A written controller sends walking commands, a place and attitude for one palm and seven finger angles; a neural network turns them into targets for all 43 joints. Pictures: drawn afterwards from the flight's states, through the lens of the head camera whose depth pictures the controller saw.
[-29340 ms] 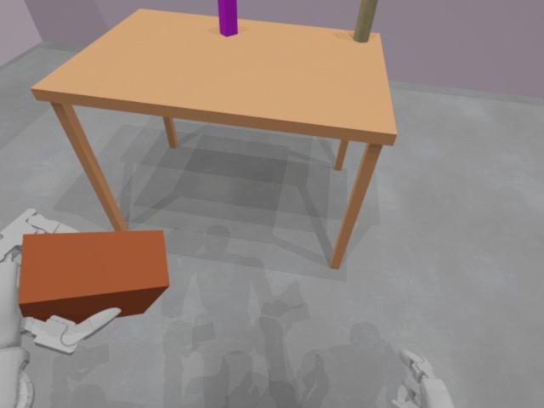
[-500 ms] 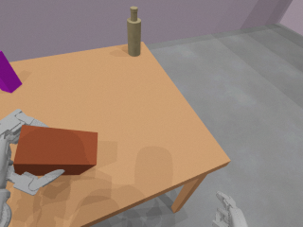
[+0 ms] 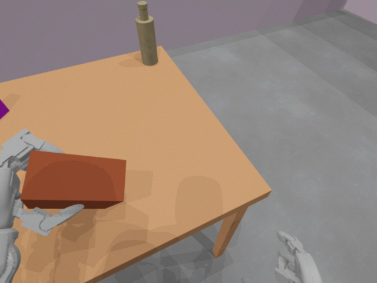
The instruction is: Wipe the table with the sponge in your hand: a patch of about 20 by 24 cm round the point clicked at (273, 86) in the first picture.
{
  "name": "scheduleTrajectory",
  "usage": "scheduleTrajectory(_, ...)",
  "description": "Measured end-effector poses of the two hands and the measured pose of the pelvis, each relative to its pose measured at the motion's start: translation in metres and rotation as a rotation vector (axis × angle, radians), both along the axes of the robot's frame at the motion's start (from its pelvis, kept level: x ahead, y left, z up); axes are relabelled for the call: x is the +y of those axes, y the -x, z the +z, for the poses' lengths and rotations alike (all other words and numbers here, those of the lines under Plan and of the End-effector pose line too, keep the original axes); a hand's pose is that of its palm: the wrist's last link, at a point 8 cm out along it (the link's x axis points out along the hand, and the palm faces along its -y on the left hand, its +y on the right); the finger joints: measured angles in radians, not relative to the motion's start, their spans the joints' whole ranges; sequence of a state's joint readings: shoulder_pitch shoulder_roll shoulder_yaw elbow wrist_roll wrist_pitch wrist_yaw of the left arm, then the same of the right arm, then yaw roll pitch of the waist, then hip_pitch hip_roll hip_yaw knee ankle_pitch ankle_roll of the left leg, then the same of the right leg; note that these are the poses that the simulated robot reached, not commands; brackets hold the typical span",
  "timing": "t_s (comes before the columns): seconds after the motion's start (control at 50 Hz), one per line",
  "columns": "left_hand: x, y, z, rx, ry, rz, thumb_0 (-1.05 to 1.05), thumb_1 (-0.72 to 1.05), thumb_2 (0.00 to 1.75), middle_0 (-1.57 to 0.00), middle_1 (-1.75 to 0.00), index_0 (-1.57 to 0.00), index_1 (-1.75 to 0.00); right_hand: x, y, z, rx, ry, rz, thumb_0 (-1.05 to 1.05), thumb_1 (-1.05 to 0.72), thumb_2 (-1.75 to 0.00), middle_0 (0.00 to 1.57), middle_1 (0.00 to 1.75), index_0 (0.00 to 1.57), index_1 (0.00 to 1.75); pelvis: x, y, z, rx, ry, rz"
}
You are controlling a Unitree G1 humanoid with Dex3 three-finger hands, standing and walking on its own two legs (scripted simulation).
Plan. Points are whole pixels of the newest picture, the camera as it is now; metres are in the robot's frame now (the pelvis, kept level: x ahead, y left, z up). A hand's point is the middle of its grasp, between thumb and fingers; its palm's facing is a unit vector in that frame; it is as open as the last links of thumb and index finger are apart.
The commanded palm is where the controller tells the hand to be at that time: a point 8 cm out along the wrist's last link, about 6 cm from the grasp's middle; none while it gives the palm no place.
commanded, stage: look again from close up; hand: left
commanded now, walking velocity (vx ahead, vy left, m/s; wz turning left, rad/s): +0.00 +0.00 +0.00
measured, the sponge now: (89, 185) +0.25 +0.19 +0.13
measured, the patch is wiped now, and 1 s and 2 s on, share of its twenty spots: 0.00 0.00 0.00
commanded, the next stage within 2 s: come to a stop and stand still in 0.04 s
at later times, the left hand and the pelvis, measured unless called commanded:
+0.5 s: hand (2, 172) +0.24 +0.30 +0.17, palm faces +0.46 -0.77 -0.44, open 10.5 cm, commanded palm +0.16 +0.29 +0.18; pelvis +0.00 +0.01 +0.00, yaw +1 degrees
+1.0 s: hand (4, 197) +0.20 +0.29 +0.16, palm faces +0.38 -0.86 -0.35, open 10.5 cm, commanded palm +0.14 +0.32 +0.18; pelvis -0.01 +0.04 +0.00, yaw +2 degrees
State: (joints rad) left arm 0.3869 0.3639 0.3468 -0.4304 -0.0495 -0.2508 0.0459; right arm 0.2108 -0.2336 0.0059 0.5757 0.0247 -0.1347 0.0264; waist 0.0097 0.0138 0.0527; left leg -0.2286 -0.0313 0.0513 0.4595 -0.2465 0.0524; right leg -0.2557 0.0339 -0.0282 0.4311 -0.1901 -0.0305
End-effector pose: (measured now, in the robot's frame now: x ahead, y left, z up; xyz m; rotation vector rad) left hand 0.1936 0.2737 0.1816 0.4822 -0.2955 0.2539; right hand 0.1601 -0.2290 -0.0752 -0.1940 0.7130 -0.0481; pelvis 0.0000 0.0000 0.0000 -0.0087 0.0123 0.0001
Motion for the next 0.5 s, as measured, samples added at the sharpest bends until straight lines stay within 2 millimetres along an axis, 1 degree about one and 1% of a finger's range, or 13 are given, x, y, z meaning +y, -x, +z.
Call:
scheduleTrajectory(0.02,-0.008,0.0,-0.01,0.049,0.014,-0.031,-0.01,-0.54,1.03,-0.7,-1.33,-0.7,-1.33,-0.003,0.001,0.0,0.007,0.006,-0.014,0.01,-0.9,-0.9,0.21,0.3,0.2,0.3,-0.002,-0.002,0.0,0.002,0.0,0.001)
scheduleTrajectory(0.06,-0.014,0.0,-0.027,0.124,0.029,-0.06,-0.01,-0.54,1.03,-0.7,-1.32,-0.71,-1.32,-0.007,0.001,0.0,0.026,0.025,-0.031,0.01,-0.9,-0.9,0.21,0.3,0.2,0.3,-0.006,-0.005,0.0,0.005,0.0,0.007)
scheduleTrajectory(0.12,-0.004,-0.002,-0.038,0.162,0.022,-0.023,-0.01,-0.54,1.03,-0.71,-1.32,-0.71,-1.32,-0.012,0.0,0.002,0.056,0.061,-0.027,0.01,-0.9,-0.9,0.21,0.3,0.2,0.3,-0.014,-0.008,0.0,0.007,0.001,0.018)
scheduleTrajectory(0.16,0.005,-0.004,-0.034,0.139,0.01,0.021,-0.01,-0.54,1.03,-0.71,-1.31,-0.72,-1.31,-0.014,-0.004,0.004,0.06,0.079,-0.01,0.01,-0.9,-0.9,0.2,0.3,0.2,0.3,-0.017,-0.009,0.0,0.007,0.005,0.023)
scheduleTrajectory(0.2,0.011,-0.004,-0.022,0.091,-0.01,0.055,-0.01,-0.54,1.03,-0.71,-1.31,-0.72,-1.31,-0.015,-0.01,0.004,0.052,0.087,0.007,0.01,-0.9,-0.9,0.2,0.3,0.2,0.3,-0.017,-0.01,-0.001,0.005,0.009,0.024)
scheduleTrajectory(0.26,0.01,-0.001,0.003,-0.008,-0.038,0.062,-0.01,-0.54,1.03,-0.71,-1.32,-0.71,-1.32,-0.012,-0.023,0.006,0.019,0.086,0.03,0.01,-0.9,-0.9,0.2,0.3,0.2,0.3,-0.013,-0.011,-0.001,-0.001,0.013,0.024)
scheduleTrajectory(0.3,0.007,0.002,0.014,-0.056,-0.048,0.048,-0.01,-0.54,1.03,-0.71,-1.32,-0.71,-1.32,-0.007,-0.032,0.007,-0.009,0.074,0.031,0.01,-0.9,-0.9,0.2,0.3,0.2,0.3,-0.009,-0.012,-0.001,-0.002,0.013,0.02)
scheduleTrajectory(0.34,0.006,0.004,0.017,-0.068,-0.043,0.038,-0.01,-0.54,1.03,-0.71,-1.32,-0.71,-1.32,-0.001,-0.039,0.01,-0.034,0.062,0.026,0.01,-0.9,-0.9,0.2,0.3,0.2,0.3,-0.006,-0.012,-0.001,-0.003,0.012,0.018)
scheduleTrajectory(0.38,0.009,0.006,0.012,-0.048,-0.028,0.043,-0.01,-0.54,1.03,-0.7,-1.32,-0.71,-1.32,0.005,-0.043,0.012,-0.052,0.048,0.016,0.01,-0.9,-0.9,0.2,0.3,0.2,0.3,-0.003,-0.012,0.0,-0.004,0.009,0.016)
scheduleTrajectory(0.4,0.015,0.004,0.014,-0.039,-0.083,0.047,-0.01,-0.54,1.03,-0.71,-1.32,-0.71,-1.32,0.009,-0.045,0.014,-0.061,0.058,0.035,0.01,-0.9,-0.9,0.2,0.3,0.2,0.3,-0.002,-0.01,0.0,-0.005,0.012,0.017)
scheduleTrajectory(0.44,0.037,-0.001,0.019,-0.061,-0.138,0.076,-0.01,-0.54,1.03,-0.71,-1.32,-0.71,-1.32,0.017,-0.044,0.015,-0.066,0.061,0.069,0.01,-0.9,-0.9,0.2,0.3,0.2,0.3,-0.001,-0.005,0.0,0.002,0.01,0.023)
scheduleTrajectory(0.48,0.058,-0.001,0.013,-0.059,-0.091,0.142,-0.01,-0.54,1.03,-0.71,-1.32,-0.71,-1.32,0.023,-0.04,0.018,-0.078,0.044,0.073,0.01,-0.9,-0.9,0.2,0.3,0.2,0.3,0.002,-0.002,0.0,0.0,0.01,0.017)
scheduleTrajectory(0.5,0.063,0.0,0.008,-0.048,-0.055,0.167,-0.01,-0.54,1.03,-0.71,-1.32,-0.71,-1.32,0.026,-0.037,0.019,-0.088,0.035,0.069,0.01,-0.9,-0.9,0.21,0.3,0.2,0.3,0.005,-0.001,0.0,-0.002,0.009,0.014)
